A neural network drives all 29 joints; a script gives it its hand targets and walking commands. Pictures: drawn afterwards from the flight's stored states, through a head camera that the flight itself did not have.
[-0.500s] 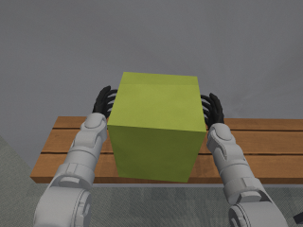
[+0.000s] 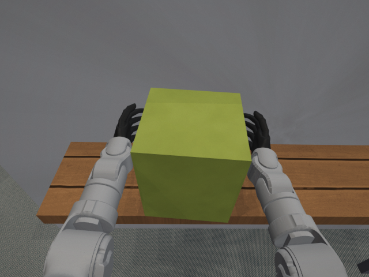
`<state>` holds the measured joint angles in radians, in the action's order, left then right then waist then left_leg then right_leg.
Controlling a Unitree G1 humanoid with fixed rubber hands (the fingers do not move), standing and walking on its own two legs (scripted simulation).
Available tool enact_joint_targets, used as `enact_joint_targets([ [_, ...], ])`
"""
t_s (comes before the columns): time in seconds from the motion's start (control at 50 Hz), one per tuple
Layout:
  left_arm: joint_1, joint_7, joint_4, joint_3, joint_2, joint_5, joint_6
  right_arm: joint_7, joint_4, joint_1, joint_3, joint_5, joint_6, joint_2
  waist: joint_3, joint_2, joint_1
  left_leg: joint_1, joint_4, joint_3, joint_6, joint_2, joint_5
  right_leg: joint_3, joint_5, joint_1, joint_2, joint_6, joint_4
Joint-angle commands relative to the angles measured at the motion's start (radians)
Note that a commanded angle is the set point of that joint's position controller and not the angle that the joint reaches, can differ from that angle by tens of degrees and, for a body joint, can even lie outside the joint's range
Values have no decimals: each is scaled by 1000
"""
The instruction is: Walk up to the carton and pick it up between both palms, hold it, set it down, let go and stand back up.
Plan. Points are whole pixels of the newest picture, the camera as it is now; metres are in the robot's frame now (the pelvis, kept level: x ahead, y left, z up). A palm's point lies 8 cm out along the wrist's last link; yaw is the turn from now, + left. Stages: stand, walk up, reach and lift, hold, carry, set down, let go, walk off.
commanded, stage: reach and lift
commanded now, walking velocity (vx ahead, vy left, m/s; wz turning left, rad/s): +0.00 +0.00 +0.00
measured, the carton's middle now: (190, 157) +0.39 -0.01 +0.05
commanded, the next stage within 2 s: none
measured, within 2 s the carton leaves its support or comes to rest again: leaves its support in 0.88 s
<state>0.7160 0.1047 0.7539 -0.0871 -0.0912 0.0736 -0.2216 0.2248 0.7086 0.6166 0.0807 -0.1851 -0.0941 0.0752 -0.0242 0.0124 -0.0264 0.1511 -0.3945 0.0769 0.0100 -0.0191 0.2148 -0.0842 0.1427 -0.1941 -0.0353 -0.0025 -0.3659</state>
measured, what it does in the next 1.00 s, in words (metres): stands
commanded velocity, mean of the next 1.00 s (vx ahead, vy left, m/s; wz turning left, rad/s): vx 0.00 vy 0.00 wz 0.00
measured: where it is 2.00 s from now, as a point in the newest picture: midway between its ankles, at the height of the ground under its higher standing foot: outside the picture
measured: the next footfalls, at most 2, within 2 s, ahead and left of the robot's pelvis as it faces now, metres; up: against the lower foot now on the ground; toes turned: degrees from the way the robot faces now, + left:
none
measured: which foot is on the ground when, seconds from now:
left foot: down 0.00-1.00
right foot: down 0.00-1.00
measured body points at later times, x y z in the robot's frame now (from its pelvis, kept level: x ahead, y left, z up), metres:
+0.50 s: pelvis +0.00 +0.00 +0.00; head +0.00 +0.01 +0.45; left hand +0.41 +0.14 +0.11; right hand +0.39 -0.17 +0.10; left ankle +0.00 +0.11 -0.74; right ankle +0.04 -0.12 -0.74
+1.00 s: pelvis +0.00 +0.00 +0.00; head -0.02 +0.01 +0.45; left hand +0.40 +0.14 +0.12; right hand +0.38 -0.16 +0.11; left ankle +0.00 +0.11 -0.74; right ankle +0.04 -0.12 -0.74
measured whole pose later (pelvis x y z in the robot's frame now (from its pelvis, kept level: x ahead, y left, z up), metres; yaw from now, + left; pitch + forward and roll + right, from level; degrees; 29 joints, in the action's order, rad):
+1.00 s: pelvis +0.00 +0.00 +0.00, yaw +0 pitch -2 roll -1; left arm 0.66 0.05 0.69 -0.19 -0.02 -0.12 -0.21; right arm 0.20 0.71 0.58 0.17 -0.05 -0.06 0.01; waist 0.03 0.01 -0.03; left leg 0.15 -0.39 0.08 0.01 -0.02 0.21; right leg -0.08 0.13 -0.18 -0.03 -0.01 -0.34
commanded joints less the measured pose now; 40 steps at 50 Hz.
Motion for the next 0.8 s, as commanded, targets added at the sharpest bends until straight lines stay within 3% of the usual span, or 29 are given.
enact_joint_targets([
  [0.0,331,-19,-182,-44,36,-110,59,-3,-136,369,-55,28,36,-40,401,36,15,-101,34,-49,-12,15,-214,71,-182,101,-4,-14,82],
  [0.02,286,-22,-183,-35,61,-121,60,0,-98,334,-44,30,36,-19,393,-7,-2,-129,35,-59,-27,7,-250,82,-186,95,-8,-5,84],
  [0.04,308,-14,-237,-37,64,-113,54,5,-156,377,-53,23,46,-21,420,-26,18,-136,11,-48,-32,8,-280,77,-216,97,-8,-6,77],
  [0.1,300,-17,-241,-40,72,-122,65,-1,-143,365,-74,-3,52,-30,442,-6,13,-173,12,-52,-35,-2,-316,90,-228,94,-25,-3,77],
  [0.12,300,-33,-221,-68,86,-135,63,-8,-156,375,-84,14,44,-55,413,21,40,-124,14,-43,-22,13,-299,80,-252,134,-9,-9,74],
  [0.14,294,-41,-270,-58,98,-143,72,-2,-179,344,-83,32,51,-76,477,23,24,-168,-3,-41,-28,14,-346,72,-315,147,-4,-10,80],
  [0.16,344,-27,-221,-94,47,-180,70,-3,-141,375,-65,42,49,-49,438,3,35,-149,13,-54,-22,14,-283,79,-228,123,-5,-4,81],
  [0.18,290,-42,-150,-58,96,-145,74,-12,-91,330,-77,47,40,-85,371,12,22,-149,21,-50,-21,10,-261,76,-202,103,2,-6,90],
  [0.2,315,-39,-190,-26,124,-131,81,-11,-114,352,-55,53,57,-76,426,-26,-1,-147,25,-46,-30,7,-268,92,-203,94,-1,-4,85],
  [0.22,303,-36,-212,-42,131,-146,86,-17,-107,350,-77,63,53,-89,430,14,21,-160,25,-52,-28,0,-295,88,-213,115,-10,-1,82],
  [0.24,298,-35,-175,-54,119,-162,80,-12,-66,329,-41,66,51,-60,410,-25,-3,-158,35,-54,-30,2,-248,90,-155,70,-2,3,99],
  [0.26,304,-43,-209,-53,138,-164,73,-20,-106,341,-66,53,53,-81,393,-8,18,-171,33,-53,-31,2,-269,85,-171,90,-5,4,97],
  [0.32,269,-85,-113,-75,202,-204,76,-41,-111,354,-84,98,52,-192,372,46,28,-142,59,-43,0,15,-213,76,-161,115,9,-9,113],
  [0.34,352,-81,-211,-46,252,-202,103,-55,-145,404,-101,98,72,-230,471,9,25,-148,44,-46,-20,12,-296,83,-250,153,0,-3,79],
  [0.38,390,-124,-142,-20,400,-227,115,-105,-125,466,-161,120,75,-386,454,-1,35,-161,53,-55,-18,19,-253,78,-215,151,14,2,94],
  [0.4,418,-157,-123,36,553,-245,121,-144,-131,494,-208,126,75,-531,479,-27,17,-169,59,-53,-16,26,-257,85,-214,163,10,1,93],
  [0.42,412,-193,-151,79,658,-245,128,-172,-236,530,-248,153,93,-638,507,17,16,-181,55,-52,-13,31,-285,83,-298,212,10,-5,77],
  [0.46,281,-226,-116,79,702,-293,110,-195,-212,440,-272,156,80,-688,532,1,9,-196,57,-49,-13,39,-306,74,-364,265,8,-15,78],
  [0.48,343,-227,-168,107,717,-281,109,-208,-198,481,-252,153,79,-680,572,-23,-14,-200,61,-55,-24,38,-301,85,-338,259,0,-11,79],
  [0.5,259,-233,-126,64,692,-303,103,-216,-203,452,-273,161,73,-690,534,-3,23,-180,66,-44,-9,39,-282,75,-337,291,-2,-12,83],
  [0.52,301,-236,-153,96,699,-285,108,-215,-200,471,-269,173,80,-673,545,10,-2,-157,76,-47,-14,42,-277,88,-334,306,-1,-12,84],
  [0.54,265,-232,-181,103,694,-291,105,-210,-216,463,-303,163,78,-693,520,2,19,-155,63,-42,-17,43,-326,77,-405,347,5,-16,65],
  [0.56,271,-238,-144,117,716,-274,105,-206,-222,478,-271,170,91,-672,490,21,-26,-190,59,-56,-18,39,-313,87,-386,312,-6,-14,79],
  [0.58,287,-244,-146,103,702,-270,97,-202,-193,484,-287,154,73,-685,400,19,-6,-164,67,-51,-12,43,-266,88,-335,303,1,-14,89],
  [0.64,373,-237,-186,136,721,-264,99,-211,-189,515,-272,157,84,-682,394,-11,-24,-182,75,-70,-22,27,-259,96,-250,246,-7,-7,95],
  [0.68,379,-237,-179,104,704,-266,107,-211,-203,512,-273,166,79,-693,396,19,-8,-168,88,-57,-14,29,-211,89,-198,258,-5,-5,115],
  [0.7,445,-226,-225,150,738,-255,104,-212,-204,560,-273,150,84,-665,427,0,-33,-175,87,-72,-23,23,-218,99,-172,211,-9,-1,118],
  [0.76,474,-212,-185,130,711,-258,111,-220,-201,623,-274,151,106,-674,428,2,15,-156,95,-68,-15,28,-154,92,-104,223,-1,0,125],
  [0.78,511,-207,-212,165,740,-248,114,-218,-178,600,-253,160,115,-683,461,-43,-19,-157,86,-67,-36,27,-184,98,-135,215,1,3,117],
])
